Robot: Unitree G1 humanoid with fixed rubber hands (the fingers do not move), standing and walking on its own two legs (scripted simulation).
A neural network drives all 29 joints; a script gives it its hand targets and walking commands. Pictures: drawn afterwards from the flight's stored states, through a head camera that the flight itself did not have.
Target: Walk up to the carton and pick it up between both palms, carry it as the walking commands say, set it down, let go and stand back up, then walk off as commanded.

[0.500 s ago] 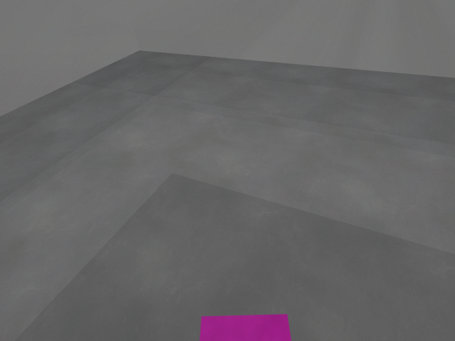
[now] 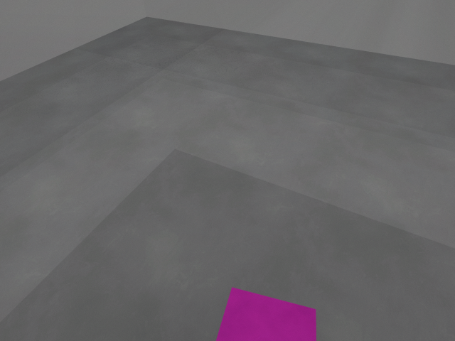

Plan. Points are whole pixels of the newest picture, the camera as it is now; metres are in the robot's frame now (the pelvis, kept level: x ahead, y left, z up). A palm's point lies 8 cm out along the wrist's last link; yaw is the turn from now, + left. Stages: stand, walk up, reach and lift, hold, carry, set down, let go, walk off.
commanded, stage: walk off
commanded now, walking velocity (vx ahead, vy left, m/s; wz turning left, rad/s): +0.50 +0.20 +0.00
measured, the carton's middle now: out of the picture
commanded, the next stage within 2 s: stand in 1.62 s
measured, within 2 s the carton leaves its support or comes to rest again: neither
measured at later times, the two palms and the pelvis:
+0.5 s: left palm out of the picture +0.05 +0.29 -0.14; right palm out of the picture +0.13 -0.21 -0.13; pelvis +0.08 +0.04 -0.01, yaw +2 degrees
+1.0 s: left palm (121, 290) +0.26 +0.27 -0.11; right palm out of the picture +0.09 -0.20 -0.13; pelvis +0.12 +0.04 +0.00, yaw -2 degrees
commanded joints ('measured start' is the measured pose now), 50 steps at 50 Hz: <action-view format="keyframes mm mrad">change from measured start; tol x32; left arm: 1 14 25 -29 -17 3 2 9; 5 414 180 19 150 19 -10 34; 44 -206 28 -31 15 -6 32 -2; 50 287 256 40 189 12 4 39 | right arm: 1 96 -151 -37 -15 -13 15 -20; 20 -171 -21 -21 -165 6 28 46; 26 365 -225 -80 22 3 -10 -8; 50 -49 -22 -26 -157 4 -3 -9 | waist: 1 -58 170 48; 6 182 -421 82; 21 50 -206 80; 25 -141 354 -103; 46 -92 140 41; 50 171 -444 -29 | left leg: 1 68 68 -139 -271 -395 154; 7 -571 -23 -164 564 -185 35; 23 297 -98 109 -155 -168 38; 25 600 230 -345 -249 -408 98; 30 488 123 -224 -196 71 67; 46 249 73 -127 -243 -234 174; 50 -500 -98 96 342 -421 46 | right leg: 1 31 74 -124 -298 -53 20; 4 525 84 -87 -555 143 -14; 6 502 -463 620 -941 -415 -126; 16 302 -256 198 -932 -64 -125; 30 -279 9 39 183 77 -20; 45 19 82 -122 -407 -15 27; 50 770 -382 376 -847 -154 -103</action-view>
